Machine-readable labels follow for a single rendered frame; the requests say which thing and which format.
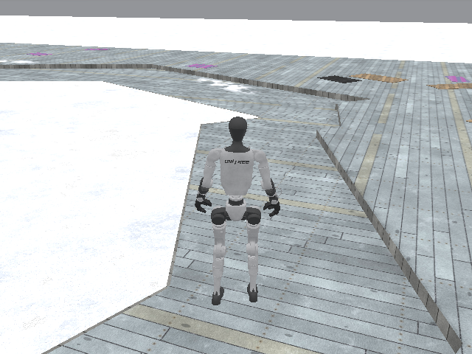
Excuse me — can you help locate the left robot upper arm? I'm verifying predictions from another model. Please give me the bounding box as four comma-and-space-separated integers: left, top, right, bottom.
201, 148, 222, 188

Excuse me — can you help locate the robot left forearm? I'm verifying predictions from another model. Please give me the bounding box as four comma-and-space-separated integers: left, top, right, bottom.
196, 177, 209, 202

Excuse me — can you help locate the right robot hand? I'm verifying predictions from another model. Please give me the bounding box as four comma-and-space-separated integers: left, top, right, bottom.
263, 202, 280, 217

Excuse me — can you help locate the robot torso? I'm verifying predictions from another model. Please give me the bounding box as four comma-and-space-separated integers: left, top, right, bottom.
220, 146, 254, 221

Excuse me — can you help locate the robot left shin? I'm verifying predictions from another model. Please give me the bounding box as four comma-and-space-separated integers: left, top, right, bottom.
212, 245, 224, 296

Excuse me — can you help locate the right robot upper arm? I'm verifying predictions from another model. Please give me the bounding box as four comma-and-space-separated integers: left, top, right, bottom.
252, 149, 273, 190

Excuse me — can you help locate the robot right forearm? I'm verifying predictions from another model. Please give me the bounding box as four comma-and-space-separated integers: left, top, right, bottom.
265, 179, 279, 204

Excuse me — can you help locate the left robot hand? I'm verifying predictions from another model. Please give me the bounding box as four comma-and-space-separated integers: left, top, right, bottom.
195, 199, 212, 213

